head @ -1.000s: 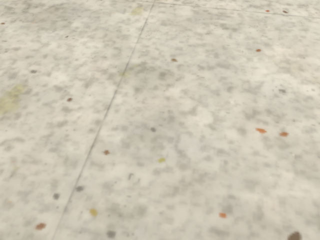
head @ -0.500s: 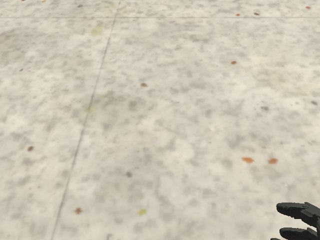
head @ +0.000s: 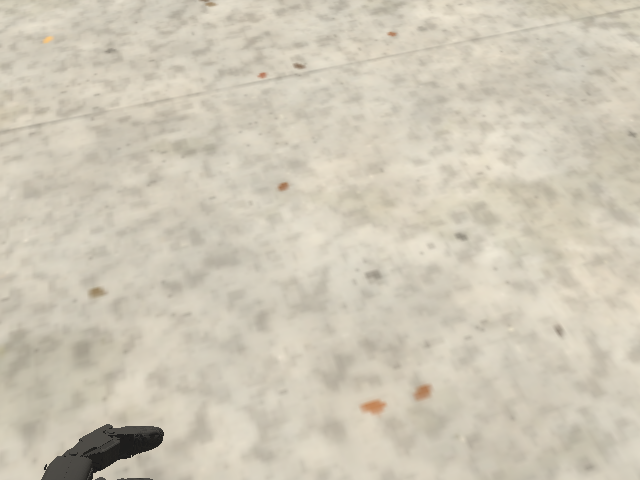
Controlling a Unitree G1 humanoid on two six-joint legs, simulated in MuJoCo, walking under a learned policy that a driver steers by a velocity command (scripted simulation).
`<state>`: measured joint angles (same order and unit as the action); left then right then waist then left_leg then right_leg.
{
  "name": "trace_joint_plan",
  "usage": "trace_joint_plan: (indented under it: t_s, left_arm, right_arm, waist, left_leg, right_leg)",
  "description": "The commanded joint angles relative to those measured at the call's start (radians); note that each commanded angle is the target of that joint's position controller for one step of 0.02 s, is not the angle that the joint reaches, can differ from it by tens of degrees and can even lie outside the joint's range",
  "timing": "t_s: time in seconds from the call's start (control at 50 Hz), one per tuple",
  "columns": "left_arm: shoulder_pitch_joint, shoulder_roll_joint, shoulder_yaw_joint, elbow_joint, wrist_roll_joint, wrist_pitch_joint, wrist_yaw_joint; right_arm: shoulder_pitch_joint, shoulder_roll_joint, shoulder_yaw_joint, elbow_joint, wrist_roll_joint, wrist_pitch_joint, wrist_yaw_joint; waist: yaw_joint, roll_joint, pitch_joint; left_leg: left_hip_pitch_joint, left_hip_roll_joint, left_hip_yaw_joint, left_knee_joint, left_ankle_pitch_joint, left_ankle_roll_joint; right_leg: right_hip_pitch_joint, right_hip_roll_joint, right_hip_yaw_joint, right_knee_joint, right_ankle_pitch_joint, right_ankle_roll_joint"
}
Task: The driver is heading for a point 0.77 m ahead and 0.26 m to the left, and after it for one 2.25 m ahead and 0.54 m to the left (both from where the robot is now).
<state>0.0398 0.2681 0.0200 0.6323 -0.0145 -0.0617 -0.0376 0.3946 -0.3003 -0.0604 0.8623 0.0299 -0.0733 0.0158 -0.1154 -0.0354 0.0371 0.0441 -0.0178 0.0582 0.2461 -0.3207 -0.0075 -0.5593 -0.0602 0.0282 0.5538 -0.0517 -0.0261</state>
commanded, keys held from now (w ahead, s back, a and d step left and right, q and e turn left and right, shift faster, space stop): w+q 1.00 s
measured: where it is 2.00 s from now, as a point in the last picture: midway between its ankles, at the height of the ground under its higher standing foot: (155, 281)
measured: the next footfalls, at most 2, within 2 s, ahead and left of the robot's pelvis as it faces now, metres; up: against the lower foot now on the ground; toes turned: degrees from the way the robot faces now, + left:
right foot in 0.04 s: +0.20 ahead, -0.13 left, +0.00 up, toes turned +0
left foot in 0.58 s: +0.45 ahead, +0.16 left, +0.00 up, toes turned +20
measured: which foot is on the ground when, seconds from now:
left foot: down 0.00-0.04, up 0.06-0.56, down 0.58-1.00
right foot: up 0.00-0.02, down 0.04-0.58, up 0.60-1.00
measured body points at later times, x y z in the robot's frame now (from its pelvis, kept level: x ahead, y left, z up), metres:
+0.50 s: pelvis +0.27 +0.00 +0.00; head +0.30 +0.01 +0.44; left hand +0.23 +0.29 -0.13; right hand +0.52 -0.18 -0.09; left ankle +0.41 +0.16 -0.71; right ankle +0.16 -0.13 -0.74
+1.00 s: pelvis +0.54 +0.10 +0.00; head +0.56 +0.13 +0.45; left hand +0.63 +0.43 -0.07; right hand +0.73 -0.13 -0.10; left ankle +0.41 +0.14 -0.74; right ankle +0.77 +0.06 -0.71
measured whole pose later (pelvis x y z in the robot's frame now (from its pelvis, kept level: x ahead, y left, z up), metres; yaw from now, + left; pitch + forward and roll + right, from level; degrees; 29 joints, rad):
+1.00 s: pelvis +0.54 +0.10 +0.00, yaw +32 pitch +2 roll +0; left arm 0.02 0.28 0.04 0.68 0.00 -0.10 -0.02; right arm 0.36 -0.30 -0.07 0.74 0.03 -0.03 -0.02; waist -0.09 -0.04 0.03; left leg -0.09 -0.11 -0.19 0.42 -0.35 0.07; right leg -0.55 -0.02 0.10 0.51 0.02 0.05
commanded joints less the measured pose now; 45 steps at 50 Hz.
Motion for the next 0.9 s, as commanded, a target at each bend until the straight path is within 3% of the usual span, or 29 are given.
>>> trace_joint_plan:
  t_s: [0.02,0.04,0.06,0.08,0.1,0.12,0.14,0.16,0.2,0.26,0.3,0.38,0.46,0.48,0.52,0.54,0.56,0.58,0.6,0.62,0.64,0.66,0.68,0.7,0.72,0.76,0.84,0.9]
  left_arm:
    - [0.080,0.139,0.058,-0.051,0.003,-0.023,0.002]
    - [0.230,0.190,0.084,-0.011,0.010,-0.021,0.013]
    - [0.395,0.277,0.106,0.008,0.032,-0.014,0.028]
    - [0.411,0.297,0.105,0.014,0.032,-0.007,0.026]
    - [0.384,0.199,0.080,0.013,0.022,-0.007,0.024]
    - [0.325,0.168,0.068,0.017,0.013,-0.011,0.023]
    - [0.262,0.142,0.061,0.019,0.016,-0.015,0.021]
    - [0.217,0.113,0.055,0.021,0.020,-0.023,0.017]
    - [0.177,0.093,0.056,0.035,0.029,-0.042,0.015]
    - [0.168,0.109,0.067,0.068,0.031,-0.060,0.023]
    - [0.180,0.121,0.073,0.087,0.032,-0.059,0.031]
    - [0.214,0.161,0.084,0.115,0.023,-0.047,0.045]
    - [0.274,0.190,0.097,0.153,0.002,-0.019,0.048]
    - [0.276,0.198,0.100,0.158,-0.002,-0.010,0.049]
    - [0.262,0.227,0.107,0.155,-0.008,0.006,0.056]
    - [0.253,0.238,0.110,0.151,-0.011,0.015,0.060]
    - [0.235,0.237,0.107,0.146,-0.016,0.022,0.064]
    - [0.247,0.208,0.094,0.133,0.000,0.016,0.068]
    - [0.341,0.053,0.047,0.078,0.038,-0.008,0.054]
    - [0.258,0.116,0.049,0.066,0.006,-0.049,0.040]
    - [0.155,0.169,0.063,0.033,-0.032,-0.071,0.031]
    - [0.137,0.159,0.058,0.028,-0.025,-0.084,0.035]
    - [0.139,0.159,0.062,0.040,0.004,-0.086,0.043]
    - [0.158,0.169,0.069,0.047,0.017,-0.077,0.044]
    - [0.170,0.166,0.071,0.047,0.022,-0.065,0.042]
    - [0.171,0.136,0.065,0.045,0.030,-0.044,0.042]
    - [0.025,0.086,0.044,0.003,0.030,-0.036,0.040]
    - [-0.073,0.083,0.039,-0.021,0.015,-0.046,0.027]
  right_arm:
    - [-0.041,-0.191,-0.037,-0.043,0.007,0.007,-0.010]
    - [-0.039,-0.163,-0.024,-0.047,-0.002,0.007,-0.012]
    - [-0.025,-0.079,0.006,-0.086,-0.029,-0.001,-0.012]
    - [0.078,-0.013,0.028,-0.086,-0.013,-0.015,-0.012]
    - [0.011,-0.127,-0.004,-0.078,0.012,-0.018,-0.010]
    - [-0.056,-0.148,-0.013,-0.101,0.021,-0.020,-0.008]
    - [-0.088,-0.133,-0.013,-0.103,0.010,-0.017,-0.013]
    - [-0.093,-0.122,-0.017,-0.101,0.000,-0.008,-0.015]
    - [-0.055,-0.078,-0.014,-0.087,0.003,0.018,-0.014]
    - [-0.097,-0.051,-0.012,-0.108,-0.002,0.041,-0.016]
    - [-0.143,-0.043,-0.009,-0.126,-0.005,0.040,-0.010]
    - [-0.276,-0.019,0.006,-0.171,-0.010,0.031,0.018]
    - [-0.378,-0.027,0.008,-0.231,-0.008,0.032,0.041]
    - [-0.386,-0.034,0.005,-0.243,-0.008,0.033,0.046]
    - [-0.347,-0.064,-0.012,-0.253,-0.008,0.038,0.051]
    - [-0.268,-0.092,-0.029,-0.241,-0.007,0.042,0.049]
    - [-0.126,-0.137,-0.057,-0.208,-0.003,0.045,0.040]
    - [0.039,-0.214,-0.093,-0.167,-0.002,0.056,0.020]
    - [0.007,-0.322,-0.108,-0.173,0.006,0.052,0.009]
    - [0.028,-0.256,-0.084,-0.211,-0.005,0.033,0.016]
    - [-0.002,-0.196,-0.068,-0.201,-0.013,0.018,0.019]
    - [-0.056,-0.171,-0.060,-0.203,-0.009,0.010,0.019]
    - [-0.123,-0.139,-0.051,-0.213,-0.010,0.008,0.017]
    - [-0.161,-0.112,-0.041,-0.231,-0.022,0.006,0.012]
    - [-0.175,-0.110,-0.040,-0.240,-0.027,0.006,0.009]
    - [-0.166,-0.125,-0.044,-0.233,-0.020,0.002,-0.001]
    - [-0.115,-0.157,-0.052,-0.209,-0.012,0.012,-0.026]
    - [-0.065,-0.164,-0.055,-0.190,-0.008,0.021,-0.032]
  waist:
    - [0.148,0.109,-0.049]
    - [0.219,0.096,-0.151]
    - [0.266,-0.048,-0.318]
    - [0.217,-0.263,-0.440]
    - [0.244,-0.142,-0.326]
    - [0.223,-0.117,-0.193]
    - [0.191,-0.066,-0.135]
    - [0.161,-0.072,-0.087]
    - [0.119,-0.079,-0.066]
    - [0.104,-0.037,-0.016]
    - [0.113,-0.023,0.004]
    - [0.161,0.003,0.044]
    - [0.189,0.010,0.074]
    - [0.182,0.003,0.069]
    - [0.141,-0.033,0.011]
    - [0.092,-0.047,-0.042]
    - [0.008,-0.034,-0.118]
    - [-0.064,0.040,-0.206]
    - [0.067,0.310,-0.265]
    - [0.003,0.191,-0.406]
    - [-0.014,0.136,-0.268]
    - [0.029,0.073,-0.173]
    - [0.072,0.042,-0.118]
    - [0.106,0.059,-0.103]
    - [0.124,0.071,-0.097]
    - [0.134,0.063,-0.079]
    - [0.086,0.090,-0.033]
    - [0.042,0.113,-0.027]
  left_leg:
    - [-0.076,0.240,-0.135,0.120,0.633,0.141]
    - [-0.169,0.188,-0.102,0.306,0.633,0.109]
    - [-0.432,0.100,-0.049,0.654,0.314,0.052]
    - [-0.675,-0.014,-0.117,0.911,-0.270,0.021]
    - [-0.768,0.033,-0.194,1.010,-0.247,0.023]
    - [-0.807,0.074,-0.171,1.006,-0.156,0.029]
    - [-0.777,0.110,-0.155,0.971,-0.074,0.025]
    - [-0.741,0.134,-0.157,0.933,-0.016,0.019]
    - [-0.656,0.154,-0.158,0.915,0.051,0.007]
    - [-0.702,0.158,-0.172,0.850,0.137,-0.010]
    - [-0.730,0.154,-0.173,0.740,0.236,-0.014]
    - [-0.700,0.136,-0.095,0.514,0.380,0.004]
    - [-0.740,0.119,-0.047,0.407,0.316,0.046]
    - [-0.731,0.105,-0.028,0.393,0.276,0.061]
    - [-0.625,0.042,0.031,0.392,0.175,0.099]
    - [-0.519,0.000,0.058,0.394,0.130,0.124]
    - [-0.313,-0.044,0.065,0.337,0.165,0.158]
    - [-0.009,0.010,-0.075,0.304,0.186,0.207]
    - [0.302,0.270,-0.640,0.221,0.032,0.389]
    - [0.370,0.351,-0.914,0.068,-0.094,0.442]
    - [0.288,0.327,-0.772,0.036,-0.025,0.385]
    - [0.147,0.282,-0.642,0.040,0.075,0.348]
    - [0.015,0.242,-0.547,0.038,0.193,0.321]
    - [-0.074,0.213,-0.486,0.020,0.290,0.312]
    - [-0.127,0.200,-0.464,0.001,0.342,0.314]
    - [-0.204,0.181,-0.402,-0.017,0.436,0.318]
    - [-0.292,0.104,-0.307,-0.016,0.383,0.259]
    - [-0.308,0.097,-0.328,0.001,0.275,0.226]
  right_leg:
    - [0.254,0.052,-0.042,-0.083,-0.026,-0.045]
    - [0.492,0.031,-0.026,-0.069,-0.007,-0.073]
    - [0.820,-0.209,0.245,-0.048,-0.034,-0.152]
    - [0.964,-0.372,0.629,-0.179,-0.223,-0.257]
    - [0.876,-0.335,0.588,-0.221,-0.316,-0.224]
    - [0.755,-0.304,0.436,-0.245,-0.276,-0.193]
    - [0.643,-0.262,0.343,-0.276,-0.207,-0.175]
    - [0.556,-0.229,0.262,-0.312,-0.131,-0.167]
    - [0.456,-0.204,0.155,-0.375,-0.039,-0.168]
    - [0.425,-0.204,0.036,-0.421,0.080,-0.173]
    - [0.445,-0.192,-0.035,-0.432,0.113,-0.167]
    - [0.477,-0.187,-0.146,-0.447,0.126,-0.146]
    - [0.619,-0.226,-0.192,-0.396,0.201,-0.128]
    - [0.650,-0.233,-0.205,-0.362,0.279,-0.118]
    - [0.686,-0.231,-0.234,-0.232,0.609,-0.095]
    - [0.682,-0.222,-0.247,-0.106,0.749,-0.082]
    - [0.612,-0.190,-0.271,0.090,0.757,-0.054]
    - [0.389,-0.148,-0.270,0.377,0.502,-0.008]
    - [-0.074,0.062,-0.199,0.735,-0.468,0.063]
    - [-0.187,0.097,0.053,0.853,-0.561,0.050]
    - [-0.266,0.045,0.073,0.831,-0.463,0.027]
    - [-0.242,0.002,0.066,0.744,-0.372,0.012]
    - [-0.181,-0.030,0.063,0.656,-0.321,0.018]
    - [-0.108,-0.050,0.071,0.609,-0.284,0.024]
    - [-0.067,-0.052,0.069,0.576,-0.265,0.035]
    - [-0.043,-0.047,0.044,0.493,-0.234,0.068]
    - [-0.011,0.001,0.022,0.195,0.018,0.105]
    - [0.067,0.048,0.017,0.032,0.147,0.104]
